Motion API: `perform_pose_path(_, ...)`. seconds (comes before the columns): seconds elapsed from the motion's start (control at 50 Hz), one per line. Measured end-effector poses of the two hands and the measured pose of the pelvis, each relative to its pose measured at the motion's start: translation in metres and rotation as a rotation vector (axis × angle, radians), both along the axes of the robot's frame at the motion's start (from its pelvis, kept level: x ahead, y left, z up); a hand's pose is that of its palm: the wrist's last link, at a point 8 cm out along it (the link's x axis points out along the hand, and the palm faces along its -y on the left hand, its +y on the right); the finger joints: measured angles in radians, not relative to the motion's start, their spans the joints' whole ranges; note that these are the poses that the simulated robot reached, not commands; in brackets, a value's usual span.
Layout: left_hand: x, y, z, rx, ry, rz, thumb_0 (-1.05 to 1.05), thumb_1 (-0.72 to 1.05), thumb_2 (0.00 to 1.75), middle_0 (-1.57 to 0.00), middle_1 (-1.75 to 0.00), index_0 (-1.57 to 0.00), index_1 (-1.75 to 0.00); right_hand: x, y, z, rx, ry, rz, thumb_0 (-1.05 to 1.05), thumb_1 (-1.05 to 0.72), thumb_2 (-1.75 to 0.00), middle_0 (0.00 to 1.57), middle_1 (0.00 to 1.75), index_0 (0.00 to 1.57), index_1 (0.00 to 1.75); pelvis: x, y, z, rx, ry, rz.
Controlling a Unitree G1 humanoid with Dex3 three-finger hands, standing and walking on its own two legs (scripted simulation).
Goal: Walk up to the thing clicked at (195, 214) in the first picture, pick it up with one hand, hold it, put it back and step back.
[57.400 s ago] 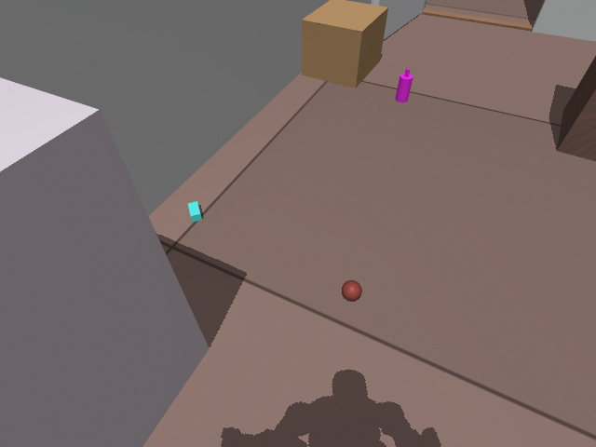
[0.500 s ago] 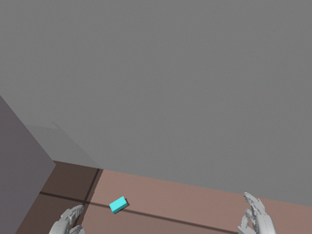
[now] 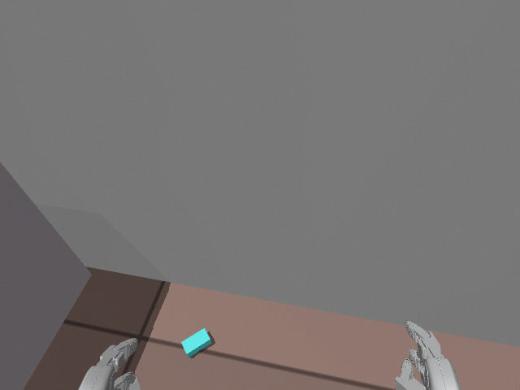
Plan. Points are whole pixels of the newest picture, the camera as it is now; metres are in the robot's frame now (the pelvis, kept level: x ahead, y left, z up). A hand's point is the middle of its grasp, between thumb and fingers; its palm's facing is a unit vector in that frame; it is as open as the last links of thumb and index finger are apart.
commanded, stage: home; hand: left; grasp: from above
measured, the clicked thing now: (196, 342) +0.44 +0.23 -0.69
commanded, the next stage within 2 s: stand in 0.50 s
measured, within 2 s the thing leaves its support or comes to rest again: neither
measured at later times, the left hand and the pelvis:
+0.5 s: hand out of the picture +0.16 +0.18 -0.04, palm faces +0.04 -0.98 -0.21, open 7.4 cm; pelvis +0.00 +0.00 +0.00, yaw +0 degrees
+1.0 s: hand out of the picture +0.06 +0.25 -0.11, palm faces +0.04 -0.94 -0.34, open 7.4 cm; pelvis -0.01 +0.01 +0.05, yaw +1 degrees
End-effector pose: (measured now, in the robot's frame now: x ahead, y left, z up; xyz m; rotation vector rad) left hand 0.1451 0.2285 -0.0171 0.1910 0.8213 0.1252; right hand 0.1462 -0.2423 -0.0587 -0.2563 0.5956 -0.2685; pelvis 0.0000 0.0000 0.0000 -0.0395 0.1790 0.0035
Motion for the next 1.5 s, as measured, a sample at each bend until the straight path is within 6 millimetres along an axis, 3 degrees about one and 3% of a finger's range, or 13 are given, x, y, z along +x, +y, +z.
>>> perform_pose_path(0.6,-0.004,0.000,0.000,-0.002,-0.001,0.004,0.01,0.91,0.90,-0.20,-0.30,-0.20,-0.30,-0.001,0.001,0.001,0.007,-0.001,0.004,0.01,-0.90,-0.89,0.20,0.30,0.20,0.30,-0.003,0.000,-0.001,-0.002,0.000,0.002)
perform_pose_path(0.68,0.000,0.012,-0.020,0.081,-0.025,-0.035,0.01,0.90,0.90,-0.20,-0.30,-0.20,-0.30,-0.009,-0.004,-0.015,-0.037,0.215,0.132,0.01,-0.90,-0.89,0.20,0.30,0.20,0.30,-0.011,0.000,0.009,0.024,-0.086,0.003)
perform_pose_path(0.76,-0.015,0.031,-0.036,0.111,0.055,-0.014,0.01,0.90,0.90,-0.20,-0.30,-0.21,-0.30,-0.025,-0.016,-0.018,-0.012,0.365,0.135,0.01,-0.90,-0.89,0.20,0.30,0.20,0.30,-0.014,0.002,0.020,0.042,-0.134,0.001)
perform_pose_path(0.9,-0.060,0.057,-0.051,0.122,0.234,0.063,0.01,0.91,0.90,-0.20,-0.30,-0.20,-0.30,-0.057,-0.029,-0.013,0.005,0.495,0.055,0.01,-0.90,-0.89,0.20,0.30,0.20,0.30,-0.010,0.006,0.036,0.037,-0.176,0.003)
perform_pose_path(1.02,-0.099,0.061,-0.053,0.106,0.370,0.110,0.01,0.91,0.90,-0.20,-0.30,-0.20,-0.30,-0.074,-0.026,-0.011,0.024,0.579,0.019,0.01,-0.90,-0.90,0.20,0.30,0.20,0.30,-0.006,0.009,0.049,0.035,-0.202,0.007)
perform_pose_path(1.12,-0.119,0.059,-0.051,0.097,0.444,0.132,0.01,0.91,0.90,-0.20,-0.30,-0.20,-0.30,-0.080,-0.021,-0.010,0.048,0.615,0.008,0.01,-0.90,-0.90,0.20,0.30,0.20,0.30,-0.004,0.009,0.057,0.038,-0.221,0.010)
perform_pose_path(1.28,-0.127,0.058,-0.046,0.100,0.479,0.146,0.01,0.91,0.90,-0.20,-0.30,-0.20,-0.30,-0.080,-0.020,-0.010,0.066,0.635,0.002,0.01,-0.90,-0.89,0.20,0.30,0.20,0.30,-0.005,0.008,0.063,0.040,-0.242,0.013)
perform_pose_path(1.5,-0.115,0.061,-0.040,0.114,0.444,0.142,0.01,0.91,0.90,-0.20,-0.30,-0.20,-0.30,-0.081,-0.032,-0.004,0.055,0.629,-0.006,0.00,-0.90,-0.89,0.20,0.30,0.20,0.30,-0.008,0.003,0.067,0.040,-0.254,0.014)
